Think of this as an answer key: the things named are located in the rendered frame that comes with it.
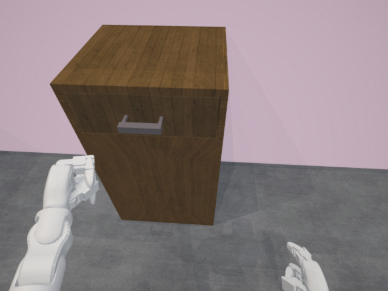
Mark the cabinet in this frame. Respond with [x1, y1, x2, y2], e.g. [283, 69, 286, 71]
[50, 25, 229, 226]

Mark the robot left forearm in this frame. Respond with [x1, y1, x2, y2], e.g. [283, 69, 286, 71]
[9, 207, 73, 291]

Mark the handle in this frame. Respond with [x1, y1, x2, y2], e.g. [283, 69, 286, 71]
[117, 115, 164, 135]

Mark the right robot hand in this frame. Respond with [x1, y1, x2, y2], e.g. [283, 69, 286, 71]
[281, 242, 329, 291]

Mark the left robot hand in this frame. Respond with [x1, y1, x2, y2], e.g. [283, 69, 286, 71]
[43, 155, 99, 212]

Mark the drawer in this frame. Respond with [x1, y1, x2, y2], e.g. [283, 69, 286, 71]
[63, 92, 219, 138]

